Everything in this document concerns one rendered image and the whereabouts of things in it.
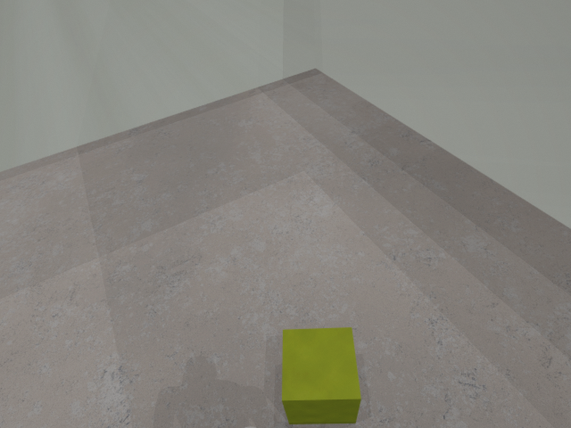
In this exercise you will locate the carton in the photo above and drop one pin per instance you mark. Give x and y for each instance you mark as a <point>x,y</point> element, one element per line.
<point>320,383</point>

